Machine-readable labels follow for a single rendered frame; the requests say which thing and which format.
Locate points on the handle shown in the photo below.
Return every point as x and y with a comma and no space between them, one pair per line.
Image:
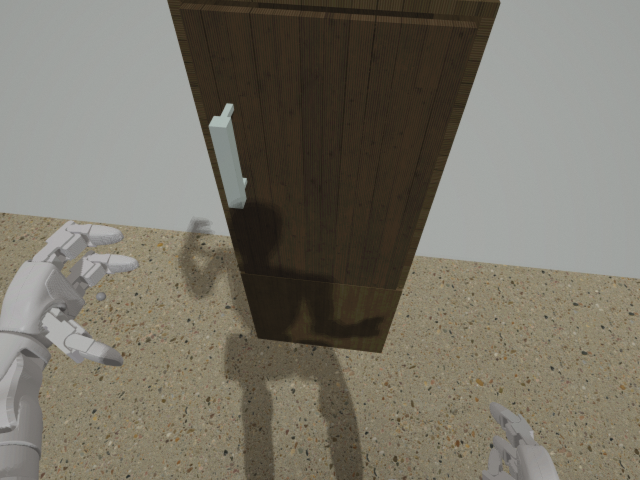
222,134

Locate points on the right robot hand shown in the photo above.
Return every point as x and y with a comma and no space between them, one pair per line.
528,462

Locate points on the left robot forearm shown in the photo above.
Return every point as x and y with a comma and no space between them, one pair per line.
22,361

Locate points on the cupboard door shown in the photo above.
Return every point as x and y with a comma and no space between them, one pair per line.
338,121

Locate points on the left robot hand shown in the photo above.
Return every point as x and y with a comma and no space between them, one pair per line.
30,303

